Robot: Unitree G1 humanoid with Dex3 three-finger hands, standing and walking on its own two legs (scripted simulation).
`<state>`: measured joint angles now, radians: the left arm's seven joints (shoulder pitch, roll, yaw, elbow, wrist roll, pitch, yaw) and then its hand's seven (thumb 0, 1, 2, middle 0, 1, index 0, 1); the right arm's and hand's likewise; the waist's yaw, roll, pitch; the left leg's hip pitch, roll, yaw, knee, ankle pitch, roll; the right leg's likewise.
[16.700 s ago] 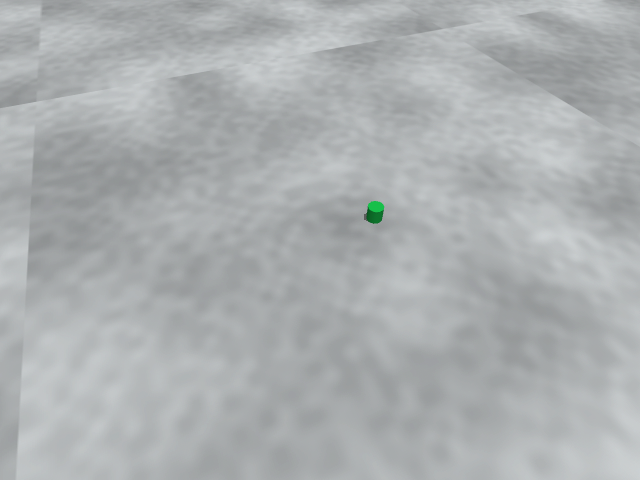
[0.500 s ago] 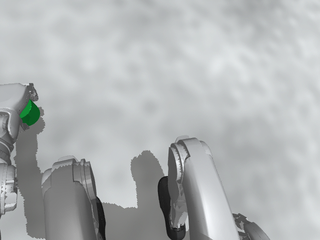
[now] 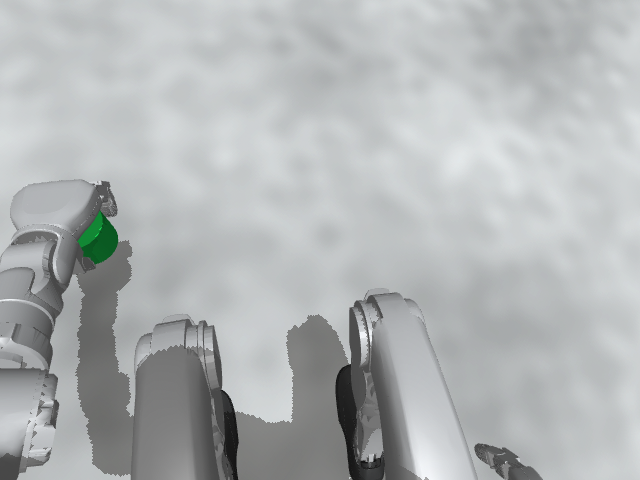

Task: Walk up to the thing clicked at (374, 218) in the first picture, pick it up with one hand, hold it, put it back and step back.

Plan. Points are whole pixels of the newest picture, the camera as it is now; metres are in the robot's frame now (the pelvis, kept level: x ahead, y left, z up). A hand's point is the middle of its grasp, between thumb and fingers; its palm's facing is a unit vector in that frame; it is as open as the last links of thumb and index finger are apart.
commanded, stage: lift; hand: left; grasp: from above
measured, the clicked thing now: (82, 233) +0.45 +0.28 -0.15
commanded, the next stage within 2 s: hold in 1.26 s
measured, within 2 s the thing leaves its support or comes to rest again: neither
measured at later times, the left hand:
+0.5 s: hand out of the picture +0.37 +0.27 +0.06, palm faces -0.41 -0.08 -0.91, open 9.4 cm
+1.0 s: hand out of the picture +0.36 +0.25 +0.22, palm faces -0.43 -0.10 -0.90, open 9.4 cm
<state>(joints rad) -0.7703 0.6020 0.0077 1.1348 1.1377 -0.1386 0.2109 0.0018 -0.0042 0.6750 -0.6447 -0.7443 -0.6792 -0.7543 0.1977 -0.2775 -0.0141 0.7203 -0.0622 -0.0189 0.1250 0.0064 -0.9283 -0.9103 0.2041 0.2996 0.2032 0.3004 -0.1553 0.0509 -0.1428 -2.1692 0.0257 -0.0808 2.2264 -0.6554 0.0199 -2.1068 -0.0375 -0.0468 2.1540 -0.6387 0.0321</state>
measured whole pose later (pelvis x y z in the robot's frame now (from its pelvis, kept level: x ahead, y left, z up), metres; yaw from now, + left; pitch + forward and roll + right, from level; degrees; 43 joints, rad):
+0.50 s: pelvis +0.00 +0.00 +0.14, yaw +3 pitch +27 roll -4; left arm -0.46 0.50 -0.10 0.74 1.01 -0.02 0.12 0.00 0.01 0.68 -0.60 -0.80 -0.65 -0.79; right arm 0.14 -0.25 -0.04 0.68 0.02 0.02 0.00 0.01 -0.93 -0.91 0.20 0.30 0.20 0.30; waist -0.08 0.05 -0.19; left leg -1.65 0.03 -0.04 1.77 -0.60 0.01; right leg -1.61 -0.04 -0.03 1.71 -0.58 0.03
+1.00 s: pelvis +0.05 +0.00 +0.30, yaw +3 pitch +15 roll -2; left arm -0.36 0.40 -0.18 0.83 0.99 0.02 0.14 0.00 0.03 0.67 -0.59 -0.80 -0.64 -0.80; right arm 0.25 -0.24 -0.04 0.73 0.04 -0.01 -0.06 0.01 -0.92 -0.91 0.20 0.30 0.20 0.30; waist -0.06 0.04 -0.13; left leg -0.93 0.04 0.01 1.13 -0.46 0.01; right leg -0.91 -0.02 -0.01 1.09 -0.43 0.03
